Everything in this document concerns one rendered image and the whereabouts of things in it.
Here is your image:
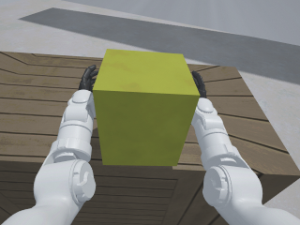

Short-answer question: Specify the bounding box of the carton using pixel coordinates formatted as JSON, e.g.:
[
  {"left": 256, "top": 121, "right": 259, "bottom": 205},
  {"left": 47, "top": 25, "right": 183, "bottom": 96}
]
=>
[{"left": 92, "top": 49, "right": 201, "bottom": 166}]

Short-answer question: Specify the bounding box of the pedestal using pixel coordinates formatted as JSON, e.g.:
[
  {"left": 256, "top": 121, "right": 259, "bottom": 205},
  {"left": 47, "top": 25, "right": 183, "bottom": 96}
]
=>
[{"left": 0, "top": 51, "right": 300, "bottom": 225}]

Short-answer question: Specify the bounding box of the robot left forearm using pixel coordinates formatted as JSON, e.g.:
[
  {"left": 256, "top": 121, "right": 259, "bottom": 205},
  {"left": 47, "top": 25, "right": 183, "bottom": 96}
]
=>
[{"left": 34, "top": 89, "right": 96, "bottom": 199}]

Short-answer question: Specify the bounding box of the robot right upper arm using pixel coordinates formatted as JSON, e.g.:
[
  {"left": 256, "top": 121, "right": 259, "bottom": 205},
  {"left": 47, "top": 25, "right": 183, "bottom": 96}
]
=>
[{"left": 202, "top": 164, "right": 300, "bottom": 225}]

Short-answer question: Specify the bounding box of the robot right forearm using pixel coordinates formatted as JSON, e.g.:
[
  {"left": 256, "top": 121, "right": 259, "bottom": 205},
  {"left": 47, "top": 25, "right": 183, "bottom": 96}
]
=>
[{"left": 191, "top": 97, "right": 263, "bottom": 191}]

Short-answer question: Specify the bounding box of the robot left upper arm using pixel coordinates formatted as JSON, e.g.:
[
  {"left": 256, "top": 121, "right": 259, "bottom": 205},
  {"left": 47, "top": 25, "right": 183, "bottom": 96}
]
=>
[{"left": 1, "top": 159, "right": 96, "bottom": 225}]

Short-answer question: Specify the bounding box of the robot right hand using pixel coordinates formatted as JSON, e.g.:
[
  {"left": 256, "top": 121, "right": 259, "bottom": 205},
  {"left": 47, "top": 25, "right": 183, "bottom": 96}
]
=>
[{"left": 192, "top": 70, "right": 207, "bottom": 98}]

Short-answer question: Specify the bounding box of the robot left hand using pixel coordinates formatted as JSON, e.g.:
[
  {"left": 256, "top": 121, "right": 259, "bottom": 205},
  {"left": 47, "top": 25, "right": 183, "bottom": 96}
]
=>
[{"left": 78, "top": 65, "right": 99, "bottom": 93}]

